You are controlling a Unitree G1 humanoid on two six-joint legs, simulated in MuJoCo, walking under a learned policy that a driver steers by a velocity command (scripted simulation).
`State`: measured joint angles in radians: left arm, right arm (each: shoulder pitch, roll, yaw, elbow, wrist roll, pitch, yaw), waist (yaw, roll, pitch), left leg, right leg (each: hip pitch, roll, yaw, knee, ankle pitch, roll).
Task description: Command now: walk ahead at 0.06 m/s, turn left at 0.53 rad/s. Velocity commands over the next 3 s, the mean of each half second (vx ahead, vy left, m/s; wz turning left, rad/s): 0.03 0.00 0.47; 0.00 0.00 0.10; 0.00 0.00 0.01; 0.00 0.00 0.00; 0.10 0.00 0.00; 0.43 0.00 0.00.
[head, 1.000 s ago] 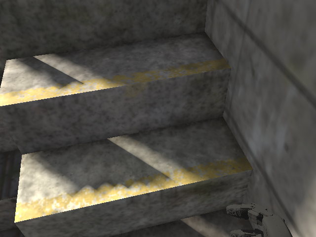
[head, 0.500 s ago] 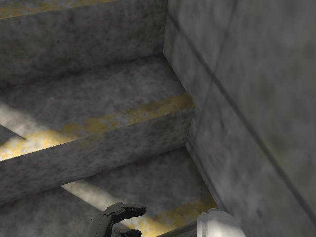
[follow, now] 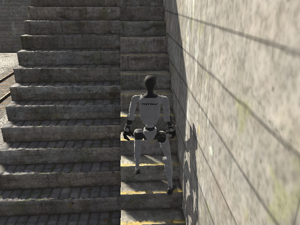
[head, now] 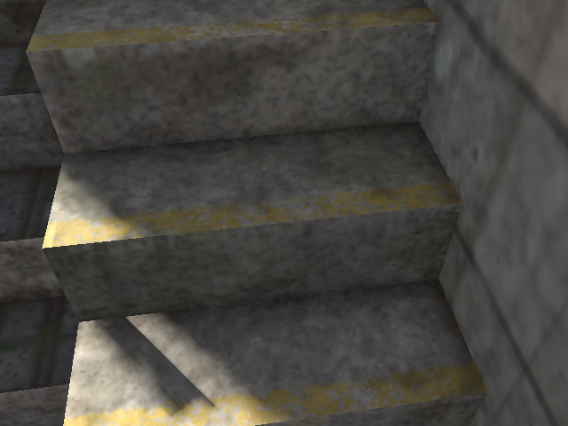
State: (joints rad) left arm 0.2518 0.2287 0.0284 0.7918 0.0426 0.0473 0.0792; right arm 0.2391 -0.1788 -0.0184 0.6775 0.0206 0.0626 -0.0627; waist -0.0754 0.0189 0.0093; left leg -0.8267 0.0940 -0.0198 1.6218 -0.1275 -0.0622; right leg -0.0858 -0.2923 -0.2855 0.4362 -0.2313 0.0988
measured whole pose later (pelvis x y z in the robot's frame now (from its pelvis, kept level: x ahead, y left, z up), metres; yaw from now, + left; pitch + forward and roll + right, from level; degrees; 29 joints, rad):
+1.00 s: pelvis -0.02 +0.04 +0.01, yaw +15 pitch +0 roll -2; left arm 0.26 0.16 0.02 0.75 0.02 0.02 0.05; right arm 0.22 -0.17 -0.01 0.69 0.03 -0.02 0.00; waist 0.00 0.03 0.02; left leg -0.31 0.02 -0.11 0.51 -0.19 -0.02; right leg -0.15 0.03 -0.05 0.40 -0.24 -0.01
